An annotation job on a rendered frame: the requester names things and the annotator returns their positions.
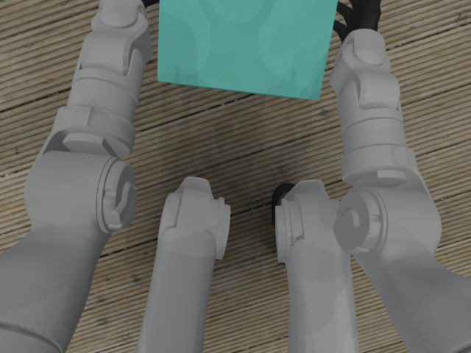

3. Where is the left robot upper arm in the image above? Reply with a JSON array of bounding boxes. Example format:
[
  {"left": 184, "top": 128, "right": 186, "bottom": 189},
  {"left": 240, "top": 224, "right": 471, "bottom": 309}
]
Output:
[{"left": 0, "top": 151, "right": 138, "bottom": 353}]

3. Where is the robot right forearm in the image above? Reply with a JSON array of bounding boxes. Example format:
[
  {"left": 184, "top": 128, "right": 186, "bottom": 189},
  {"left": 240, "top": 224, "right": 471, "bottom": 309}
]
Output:
[{"left": 329, "top": 29, "right": 442, "bottom": 225}]

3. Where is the right robot upper arm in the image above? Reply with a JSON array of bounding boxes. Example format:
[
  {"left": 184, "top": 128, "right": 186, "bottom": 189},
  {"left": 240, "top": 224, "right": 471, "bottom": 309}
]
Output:
[{"left": 333, "top": 186, "right": 471, "bottom": 353}]

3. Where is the carton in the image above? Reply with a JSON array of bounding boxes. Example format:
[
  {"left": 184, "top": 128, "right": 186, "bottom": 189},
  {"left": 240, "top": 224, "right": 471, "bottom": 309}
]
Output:
[{"left": 157, "top": 0, "right": 338, "bottom": 101}]

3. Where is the robot left shin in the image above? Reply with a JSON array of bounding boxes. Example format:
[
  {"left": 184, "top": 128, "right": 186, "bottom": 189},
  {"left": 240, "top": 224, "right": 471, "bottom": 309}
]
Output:
[{"left": 157, "top": 176, "right": 214, "bottom": 244}]

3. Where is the robot shin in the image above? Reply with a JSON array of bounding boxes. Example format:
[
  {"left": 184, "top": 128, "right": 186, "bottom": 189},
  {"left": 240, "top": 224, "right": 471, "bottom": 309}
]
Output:
[
  {"left": 284, "top": 179, "right": 340, "bottom": 223},
  {"left": 157, "top": 176, "right": 214, "bottom": 244}
]

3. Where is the robot left forearm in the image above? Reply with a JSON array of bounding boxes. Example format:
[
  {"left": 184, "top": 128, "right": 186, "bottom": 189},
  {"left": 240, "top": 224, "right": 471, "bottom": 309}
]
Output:
[{"left": 24, "top": 0, "right": 152, "bottom": 216}]

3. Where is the robot right shin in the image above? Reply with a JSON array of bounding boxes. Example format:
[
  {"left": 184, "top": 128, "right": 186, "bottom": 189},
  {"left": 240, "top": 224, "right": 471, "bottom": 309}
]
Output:
[{"left": 284, "top": 179, "right": 340, "bottom": 223}]

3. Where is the right robot hand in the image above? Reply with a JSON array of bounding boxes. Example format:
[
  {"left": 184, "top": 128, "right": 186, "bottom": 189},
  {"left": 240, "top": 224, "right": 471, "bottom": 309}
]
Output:
[{"left": 333, "top": 0, "right": 381, "bottom": 44}]

